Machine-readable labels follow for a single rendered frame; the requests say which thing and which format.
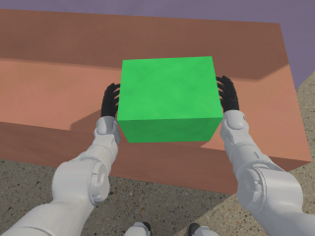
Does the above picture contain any robot left upper arm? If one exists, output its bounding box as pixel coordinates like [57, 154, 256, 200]
[0, 160, 110, 236]

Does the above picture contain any right robot hand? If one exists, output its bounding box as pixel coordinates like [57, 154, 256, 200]
[216, 76, 239, 113]

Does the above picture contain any left robot hand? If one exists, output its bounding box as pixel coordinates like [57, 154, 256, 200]
[100, 83, 121, 118]

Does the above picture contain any pedestal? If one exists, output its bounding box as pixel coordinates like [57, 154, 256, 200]
[0, 9, 312, 195]

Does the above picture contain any robot right upper arm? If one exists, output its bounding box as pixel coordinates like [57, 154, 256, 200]
[236, 167, 315, 236]

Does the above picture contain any robot left forearm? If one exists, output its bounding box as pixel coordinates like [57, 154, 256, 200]
[51, 116, 121, 198]

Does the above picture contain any right robot shin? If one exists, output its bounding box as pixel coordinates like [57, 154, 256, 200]
[195, 226, 210, 232]

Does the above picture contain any robot left thigh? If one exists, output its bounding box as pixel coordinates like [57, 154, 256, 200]
[123, 225, 151, 236]

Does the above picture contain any robot right forearm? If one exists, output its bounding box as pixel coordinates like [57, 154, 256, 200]
[220, 109, 303, 205]

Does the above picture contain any carton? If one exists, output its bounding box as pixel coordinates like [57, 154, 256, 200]
[117, 56, 223, 144]

